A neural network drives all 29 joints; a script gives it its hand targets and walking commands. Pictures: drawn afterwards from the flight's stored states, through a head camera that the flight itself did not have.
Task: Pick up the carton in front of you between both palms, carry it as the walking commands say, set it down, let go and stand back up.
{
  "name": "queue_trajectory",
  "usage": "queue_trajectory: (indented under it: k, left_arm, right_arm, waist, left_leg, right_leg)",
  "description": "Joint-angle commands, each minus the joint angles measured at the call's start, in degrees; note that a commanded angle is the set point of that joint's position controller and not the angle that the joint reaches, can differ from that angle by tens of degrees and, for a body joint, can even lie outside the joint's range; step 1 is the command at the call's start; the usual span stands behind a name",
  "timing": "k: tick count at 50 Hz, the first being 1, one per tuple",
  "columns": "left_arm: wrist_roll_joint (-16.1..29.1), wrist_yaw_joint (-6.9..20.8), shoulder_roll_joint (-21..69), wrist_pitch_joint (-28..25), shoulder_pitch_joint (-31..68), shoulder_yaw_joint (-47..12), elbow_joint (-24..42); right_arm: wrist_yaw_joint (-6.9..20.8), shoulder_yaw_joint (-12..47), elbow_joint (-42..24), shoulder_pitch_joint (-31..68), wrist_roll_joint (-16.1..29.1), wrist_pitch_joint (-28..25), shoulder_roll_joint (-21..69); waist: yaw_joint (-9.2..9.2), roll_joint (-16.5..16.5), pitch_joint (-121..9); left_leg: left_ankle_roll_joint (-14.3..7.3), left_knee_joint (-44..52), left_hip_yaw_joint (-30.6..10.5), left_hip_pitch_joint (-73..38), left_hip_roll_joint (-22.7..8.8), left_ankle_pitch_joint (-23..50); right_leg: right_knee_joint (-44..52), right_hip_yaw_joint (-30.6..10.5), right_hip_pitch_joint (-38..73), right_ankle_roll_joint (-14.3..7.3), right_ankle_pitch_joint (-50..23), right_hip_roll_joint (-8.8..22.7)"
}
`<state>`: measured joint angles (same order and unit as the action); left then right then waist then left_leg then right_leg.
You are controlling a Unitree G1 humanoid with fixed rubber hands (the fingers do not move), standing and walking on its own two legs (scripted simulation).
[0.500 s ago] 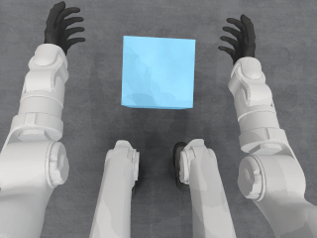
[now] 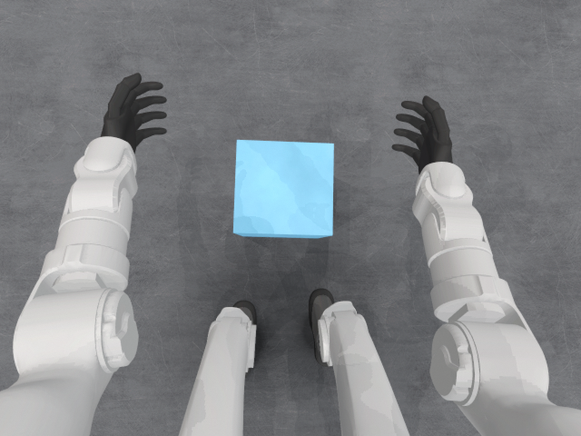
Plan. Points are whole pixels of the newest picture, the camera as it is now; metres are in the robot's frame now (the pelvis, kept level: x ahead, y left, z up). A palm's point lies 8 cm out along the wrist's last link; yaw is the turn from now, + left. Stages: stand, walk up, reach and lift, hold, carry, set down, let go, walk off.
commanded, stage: let go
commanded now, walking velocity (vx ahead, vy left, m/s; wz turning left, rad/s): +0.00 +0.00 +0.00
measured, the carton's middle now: (282, 195) +0.47 +0.00 -0.52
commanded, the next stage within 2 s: stand in 1.18 s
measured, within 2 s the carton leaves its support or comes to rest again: neither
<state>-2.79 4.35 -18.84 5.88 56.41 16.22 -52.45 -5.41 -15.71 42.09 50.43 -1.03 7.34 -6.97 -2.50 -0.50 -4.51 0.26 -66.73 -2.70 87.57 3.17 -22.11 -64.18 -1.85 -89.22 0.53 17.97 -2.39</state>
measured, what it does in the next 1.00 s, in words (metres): rises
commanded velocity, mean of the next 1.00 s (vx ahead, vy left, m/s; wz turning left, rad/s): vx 0.00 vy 0.00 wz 0.00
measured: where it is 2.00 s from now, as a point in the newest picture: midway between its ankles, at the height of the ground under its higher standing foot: (282, 346)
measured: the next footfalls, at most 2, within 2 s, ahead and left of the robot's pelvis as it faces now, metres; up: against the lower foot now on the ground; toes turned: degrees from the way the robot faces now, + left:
none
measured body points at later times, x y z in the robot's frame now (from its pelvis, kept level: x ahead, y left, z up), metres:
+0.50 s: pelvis +0.07 +0.00 +0.10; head +0.23 +0.00 +0.53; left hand +0.35 +0.24 +0.00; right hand +0.33 -0.23 +0.00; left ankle +0.05 +0.11 -0.61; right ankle +0.08 -0.12 -0.61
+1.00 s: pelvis +0.08 +0.00 +0.13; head +0.10 -0.01 +0.58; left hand +0.25 +0.23 +0.06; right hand +0.26 -0.23 +0.05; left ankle +0.05 +0.11 -0.61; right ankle +0.08 -0.12 -0.61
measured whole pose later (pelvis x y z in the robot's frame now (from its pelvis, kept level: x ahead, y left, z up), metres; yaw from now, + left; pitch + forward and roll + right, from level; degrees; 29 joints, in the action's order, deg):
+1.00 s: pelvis +0.08 +0.00 +0.13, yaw +0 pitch -4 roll +0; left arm -0.6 4.5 -12.2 6.9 -12.3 2.5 -25.4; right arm 3.9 -2.1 24.4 -12.0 -1.1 7.2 -12.4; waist -0.4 1.1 6.4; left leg -0.6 -24.7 -3.5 4.0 1.5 -16.4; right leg -24.3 -2.5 -6.3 -0.4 13.7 -1.9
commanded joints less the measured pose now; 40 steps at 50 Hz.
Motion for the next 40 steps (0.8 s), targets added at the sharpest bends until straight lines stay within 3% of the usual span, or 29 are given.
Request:
queue_trajectory:
  k: [1,3,4,7,8,9,10,11,12,13,14,15,16,17,19,20,21,24,25,26,27,28,30,34,35,36,37,38,40]
  left_arm:
    - [-1.8,-0.6,-5.2,-0.8,4.3,1.0,5.3]
    - [-3.3,-1.5,-5.5,-0.8,-0.3,0.1,9.8]
    - [-1.6,-1.9,-2.9,-1.4,-4.3,-0.3,10.6]
    - [-1.2,-2.2,-1.5,-1.9,-8.8,-2.6,14.1]
    - [0.1,-2.2,-1.1,-2.5,-12.1,-3.1,15.6]
    - [-0.7,-2.5,-1.8,-2.7,-12.7,-2.6,17.0]
    - [0.4,-2.4,-2.9,-3.4,-15.3,-2.2,18.1]
    - [1.2,-2.4,-1.5,-3.8,-18.9,-4.1,17.9]
    - [0.6,-2.3,-3.2,-4.4,-21.3,-2.3,18.9]
    - [2.2,-2.1,0.4,-4.6,-26.2,-5.5,17.9]
    - [0.8,-2.1,-2.5,-5.0,-25.5,-3.1,18.9]
    - [0.9,-2.0,-0.2,-5.4,-29.6,-3.0,19.3]
    - [1.7,-1.9,-0.2,-6.1,-30.7,-4.9,19.1]
    - [1.6,-1.9,-1.6,-6.5,-34.1,-4.2,20.0]
    - [1.4,-1.8,-0.2,-6.7,-39.1,-5.3,18.6]
    - [1.6,-2.2,-0.1,-7.4,-41.2,-5.4,20.6]
    - [2.6,-2.1,2.2,-7.7,-42.5,-6.9,21.8]
    - [2.7,-1.6,1.0,-8.0,-49.8,-8.6,23.2]
    - [1.8,-2.0,0.9,-8.0,-49.7,-7.3,25.0]
    - [3.2,-1.9,1.6,-8.1,-52.4,-9.7,24.0]
    - [2.1,-1.9,-0.5,-8.4,-55.4,-7.9,25.4]
    - [2.7,-1.7,2.2,-8.4,-58.1,-9.4,25.5]
    - [2.7,-1.4,0.0,-8.2,-58.2,-9.2,29.2]
    - [3.2,-1.7,1.2,-7.0,-65.3,-10.6,30.1]
    - [2.5,-1.8,0.6,-6.5,-64.8,-11.1,31.7]
    - [4.3,-1.2,2.7,-5.9,-65.7,-13.5,30.6]
    - [3.4,-1.2,0.5,-5.4,-65.6,-11.0,31.9]
    - [2.9,-1.0,0.9,-5.1,-67.0,-12.6,32.0]
    - [2.8,-0.5,1.5,-3.4,-67.0,-11.8,31.7]
  right_arm:
    - [1.2,0.6,-5.8,2.3,-2.3,-1.1,-4.5]
    - [2.4,-0.3,-10.1,-1.2,-3.1,-1.6,-7.5]
    - [3.0,3.6,-9.1,-4.7,-2.6,-1.6,-4.9]
    - [4.7,3.6,-12.4,-10.7,-3.1,-2.9,-5.7]
    - [5.3,5.3,-15.4,-10.9,-2.4,-3.1,-5.4]
    - [5.5,4.3,-11.4,-15.4,-3.5,-3.0,-5.8]
    - [5.7,4.3,-14.6,-16.4,-3.1,-3.5,-6.0]
    - [5.9,4.6,-16.6,-19.7,-2.9,-4.3,-6.7]
    - [6.0,3.9,-12.5,-24.4,-3.8,-4.2,-6.7]
    - [6.2,6.8,-14.6,-26.1,-1.8,-4.9,-4.5]
    - [6.2,4.3,-14.0,-27.5,-2.6,-5.5,-5.6]
    - [6.3,5.7,-14.6,-29.9,-1.9,-5.9,-5.9]
    - [6.2,5.9,-16.2,-30.0,-2.3,-6.5,-6.8]
    - [6.4,7.5,-13.5,-35.2,-1.3,-6.6,-5.3]
    - [6.6,5.9,-15.2,-38.8,-2.3,-7.6,-7.4]
    - [6.8,9.1,-15.5,-41.4,0.0,-8.0,-4.6]
    - [7.0,9.4,-17.1,-40.7,-0.2,-8.4,-6.2]
    - [7.0,9.4,-17.7,-50.1,-0.1,-8.7,-7.2]
    - [7.3,9.7,-16.5,-50.9,0.5,-8.7,-7.3]
    - [7.2,10.5,-18.1,-52.7,1.1,-9.1,-6.1]
    - [7.2,9.7,-19.1,-56.6,0.3,-9.4,-9.2]
    - [7.2,10.1,-19.6,-55.7,0.3,-9.1,-9.2]
    - [7.7,11.6,-20.0,-59.5,1.4,-8.8,-8.3]
    - [8.9,12.0,-22.4,-60.0,2.2,-7.5,-8.5]
    - [9.2,13.1,-23.4,-60.1,2.5,-7.3,-9.0]
    - [8.9,11.5,-21.9,-61.1,1.8,-6.8,-10.9]
    - [8.9,12.0,-21.7,-63.2,1.1,-6.0,-9.9]
    - [8.9,12.4,-21.6,-63.3,2.3,-6.0,-10.8]
    - [9.2,10.9,-22.1,-60.3,0.2,-4.1,-12.2]
  waist:
    - [1.18,2.8,-49.5]
    - [0.71,5.2,-52.4]
    - [3.34,4.0,-49.2]
    - [-0.40,1.7,-46.0]
    - [2.17,3.2,-46.8]
    - [0.96,2.6,-44.9]
    - [1.82,1.6,-46.2]
    - [-0.16,0.7,-44.9]
    - [1.22,0.7,-45.9]
    - [1.84,0.8,-39.9]
    - [0.78,0.3,-41.0]
    - [3.18,3.1,-41.0]
    - [0.20,-0.4,-38.8]
    - [3.09,0.4,-36.5]
    - [0.32,-0.3,-33.6]
    - [3.08,2.0,-31.3]
    - [3.63,3.5,-31.0]
    - [0.59,0.5,-27.5]
    - [2.93,3.9,-25.6]
    - [0.05,0.1,-22.7]
    - [0.42,2.4,-22.7]
    - [2.34,0.8,-20.5]
    - [0.91,2.4,-13.5]
    - [3.22,2.6,-6.9]
    - [3.26,3.1,-6.0]
    - [1.08,1.3,-2.5]
    - [2.34,1.0,-2.9]
    - [2.47,4.7,2.2]
    - [3.05,1.1,2.8]
  left_leg:
    - [0.7,10.3,1.5,-31.5,0.5,17.4]
    - [1.0,13.2,0.6,-38.6,0.1,19.2]
    - [1.2,13.9,1.5,-38.7,0.2,21.2]
    - [0.7,17.7,-0.3,-43.3,0.1,22.2]
    - [1.0,17.8,0.2,-45.3,0.1,23.3]
    - [1.2,18.5,0.4,-42.7,-0.1,23.3]
    - [1.3,19.3,0.7,-43.3,0.3,26.3]
    - [0.9,18.8,0.2,-44.7,0.0,27.9]
    - [1.0,20.9,0.1,-45.9,-0.5,27.5]
    - [1.0,21.7,0.6,-43.8,-0.3,27.8]
    - [0.7,22.6,-0.4,-45.4,-0.4,29.2]
    - [1.2,22.6,1.1,-44.3,0.4,29.7]
    - [1.0,24.2,0.4,-42.3,-0.3,26.5]
    - [0.8,26.1,0.7,-43.1,-0.1,27.1]
    - [0.6,26.5,0.1,-49.1,-0.7,27.7]
    - [0.6,28.5,-0.3,-50.9,-1.0,30.4]
    - [0.9,29.3,-0.2,-53.4,-0.8,30.4]
    - [0.4,32.0,-0.7,-59.5,-1.2,29.3]
    - [0.9,33.1,-1.0,-61.9,-1.4,32.2]
    - [0.6,34.8,-1.5,-63.0,-1.9,31.5]
    - [0.9,34.9,-1.5,-66.5,-1.9,33.5]
    - [1.2,36.1,-1.2,-64.9,-2.0,31.3]
    - [0.6,39.7,-0.3,-66.9,-1.2,25.2]
    - [0.6,44.0,-0.6,-74.9,-2.2,24.9]
    - [0.4,44.6,-0.5,-77.5,-2.4,24.8]
    - [0.3,45.5,-0.3,-77.1,-2.5,22.6]
    - [0.4,45.4,-0.5,-77.1,-2.3,22.6]
    - [0.5,46.0,0.1,-77.0,-1.9,19.3]
    - [0.2,48.0,0.2,-75.9,-2.7,14.0]
  right_leg:
    - [7.3,1.8,36.9,1.5,-14.3,-0.8]
    - [8.8,2.3,39.1,0.9,-15.1,-0.7]
    - [10.4,2.2,41.8,0.7,-16.1,-0.8]
    - [13.9,2.4,45.3,0.8,-18.1,-0.6]
    - [13.7,2.4,45.9,0.9,-17.8,-0.4]
    - [14.7,1.2,49.2,0.4,-19.2,-0.1]
    - [15.9,0.5,54.4,0.3,-22.5,0.2]
    - [15.8,0.7,55.3,0.7,-26.3,0.1]
    - [16.8,0.0,58.2,0.7,-25.9,0.4]
    - [18.0,-0.2,59.3,0.8,-28.3,0.6]
    - [18.7,-0.4,58.9,1.0,-29.4,0.5]
    - [19.2,-1.9,63.4,0.5,-32.9,1.1]
    - [19.1,-1.6,67.2,0.5,-36.3,1.4]
    - [20.1,-1.8,67.8,0.7,-35.4,1.4]
    - [22.3,-0.7,64.7,1.3,-33.0,0.9]
    - [24.1,-1.8,66.8,0.8,-32.7,1.1]
    - [25.2,-1.8,67.6,0.4,-32.6,1.5]
    - [27.8,-1.2,71.5,1.2,-33.4,1.0]
    - [29.0,-1.2,70.8,0.3,-31.4,1.0]
    - [30.2,-0.6,72.5,0.6,-33.0,0.5]
    - [31.7,-0.8,73.6,0.4,-31.4,0.5]
    - [32.2,-1.3,77.8,-0.3,-31.0,0.6]
    - [35.7,-0.9,78.8,0.5,-28.8,1.0]
    - [40.2,0.3,81.3,0.2,-21.5,0.1]
    - [41.3,0.3,81.6,0.2,-20.7,0.5]
    - [41.9,0.4,80.7,0.0,-20.0,0.3]
    - [41.5,0.1,83.5,0.6,-20.5,0.4]
    - [42.4,0.4,81.7,0.4,-16.3,0.5]
    - [42.7,0.8,86.2,0.2,-12.8,0.3]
